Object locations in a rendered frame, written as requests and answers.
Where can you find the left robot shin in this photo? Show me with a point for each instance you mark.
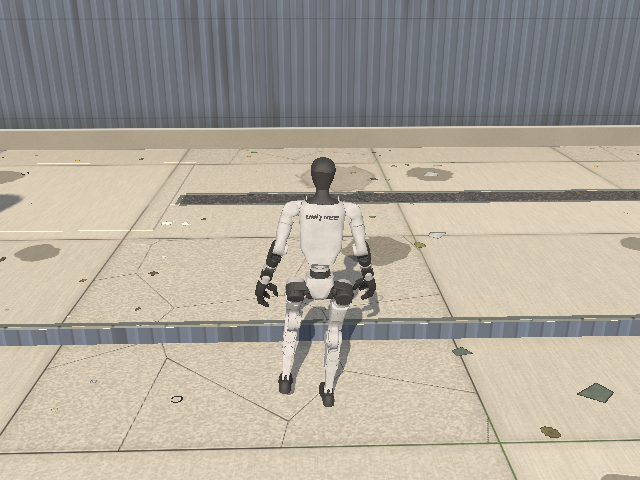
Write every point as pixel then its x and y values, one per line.
pixel 288 347

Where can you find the right robot forearm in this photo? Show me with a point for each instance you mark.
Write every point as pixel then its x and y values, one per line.
pixel 366 265

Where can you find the humanoid robot torso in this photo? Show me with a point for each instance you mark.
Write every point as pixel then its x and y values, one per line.
pixel 321 235

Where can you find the robot left upper arm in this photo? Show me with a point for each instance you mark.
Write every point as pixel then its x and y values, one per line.
pixel 290 209

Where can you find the left robot forearm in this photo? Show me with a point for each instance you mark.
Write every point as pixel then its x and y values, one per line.
pixel 270 266

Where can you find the left robot hand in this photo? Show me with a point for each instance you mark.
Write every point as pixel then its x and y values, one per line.
pixel 260 292

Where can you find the robot right upper arm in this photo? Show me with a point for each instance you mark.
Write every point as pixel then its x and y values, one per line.
pixel 353 211

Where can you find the right robot hand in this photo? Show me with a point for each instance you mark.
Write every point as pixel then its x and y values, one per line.
pixel 365 284

